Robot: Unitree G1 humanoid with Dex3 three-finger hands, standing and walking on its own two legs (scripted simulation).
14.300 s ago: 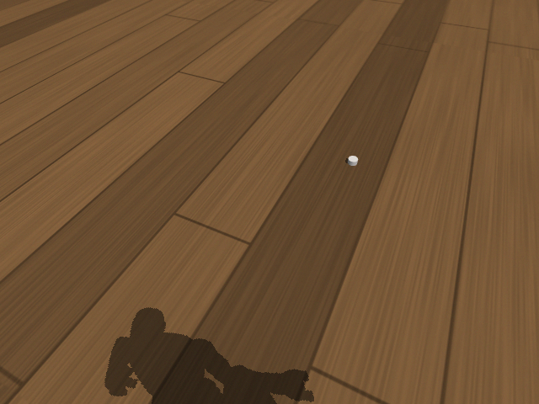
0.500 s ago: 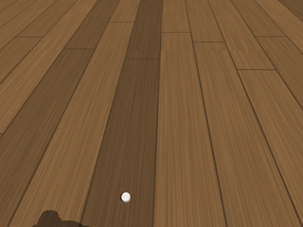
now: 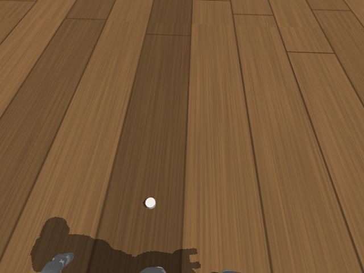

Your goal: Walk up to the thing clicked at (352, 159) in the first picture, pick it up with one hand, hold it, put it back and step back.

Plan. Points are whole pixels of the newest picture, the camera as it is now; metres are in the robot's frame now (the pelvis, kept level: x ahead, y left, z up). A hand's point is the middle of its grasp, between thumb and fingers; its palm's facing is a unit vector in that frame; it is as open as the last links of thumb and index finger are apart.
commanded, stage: walk up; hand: left
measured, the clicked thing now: (150, 203) +0.50 +0.21 -0.75
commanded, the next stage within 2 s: none
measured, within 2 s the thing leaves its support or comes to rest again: neither
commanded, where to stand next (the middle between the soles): +0.10 -0.03 m, yaw +0 degrees
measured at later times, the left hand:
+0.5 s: hand out of the picture +0.02 +0.27 -0.16, palm faces -0.12 -0.91 -0.40, open 7.4 cm
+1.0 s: hand out of the picture -0.13 +0.25 -0.15, palm faces +0.02 -0.93 -0.37, open 7.4 cm
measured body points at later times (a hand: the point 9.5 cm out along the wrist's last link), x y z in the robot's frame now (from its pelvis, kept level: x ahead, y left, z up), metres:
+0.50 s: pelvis -0.11 +0.00 -0.02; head -0.03 +0.01 +0.43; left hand +0.02 +0.32 -0.14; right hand -0.03 -0.32 -0.12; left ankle -0.03 +0.14 -0.73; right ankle -0.15 -0.12 -0.73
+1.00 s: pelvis -0.25 -0.02 -0.01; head -0.19 +0.00 +0.44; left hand -0.13 +0.30 -0.13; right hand -0.15 -0.33 -0.12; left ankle -0.23 +0.10 -0.73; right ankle -0.23 -0.14 -0.67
